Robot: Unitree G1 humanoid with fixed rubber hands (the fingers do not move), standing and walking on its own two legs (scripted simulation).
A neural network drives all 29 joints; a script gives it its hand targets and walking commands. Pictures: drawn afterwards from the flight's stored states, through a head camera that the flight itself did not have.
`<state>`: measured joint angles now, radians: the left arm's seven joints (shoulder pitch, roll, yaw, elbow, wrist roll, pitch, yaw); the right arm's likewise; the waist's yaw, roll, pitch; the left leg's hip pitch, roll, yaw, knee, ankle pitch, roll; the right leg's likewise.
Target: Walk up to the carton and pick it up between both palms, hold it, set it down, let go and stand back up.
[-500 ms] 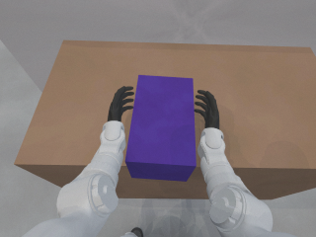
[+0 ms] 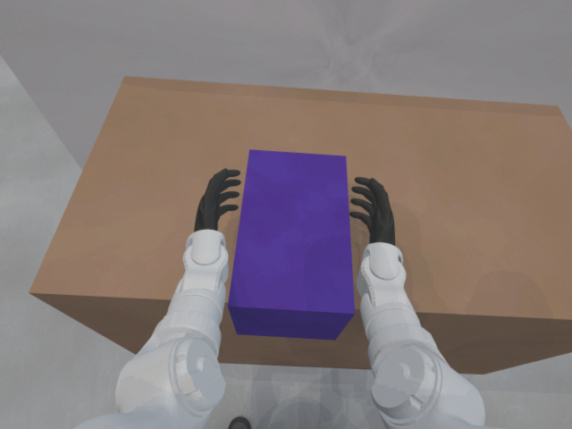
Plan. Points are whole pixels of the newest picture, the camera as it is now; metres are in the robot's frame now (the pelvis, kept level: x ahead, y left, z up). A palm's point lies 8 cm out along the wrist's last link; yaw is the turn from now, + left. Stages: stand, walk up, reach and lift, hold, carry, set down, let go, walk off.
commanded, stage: reach and lift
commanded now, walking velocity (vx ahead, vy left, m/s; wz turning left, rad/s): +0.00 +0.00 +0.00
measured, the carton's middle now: (292, 244) +0.39 +0.02 -0.05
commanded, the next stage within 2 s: none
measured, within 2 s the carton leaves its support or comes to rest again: leaves its support in 1.14 s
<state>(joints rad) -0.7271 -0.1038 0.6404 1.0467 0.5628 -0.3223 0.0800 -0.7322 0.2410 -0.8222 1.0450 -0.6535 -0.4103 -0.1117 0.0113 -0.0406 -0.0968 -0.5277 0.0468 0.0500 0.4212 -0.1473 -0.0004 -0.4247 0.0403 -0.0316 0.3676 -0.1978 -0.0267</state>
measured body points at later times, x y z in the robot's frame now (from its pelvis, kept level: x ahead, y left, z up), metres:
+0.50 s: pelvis +0.00 +0.00 +0.00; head +0.08 +0.03 +0.44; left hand +0.40 +0.15 +0.01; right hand +0.40 -0.10 +0.02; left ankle +0.02 +0.12 -0.74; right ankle -0.03 -0.10 -0.74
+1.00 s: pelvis +0.00 +0.00 +0.00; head +0.08 +0.03 +0.44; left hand +0.40 +0.15 +0.01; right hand +0.40 -0.10 +0.02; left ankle +0.02 +0.12 -0.74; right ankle -0.03 -0.10 -0.74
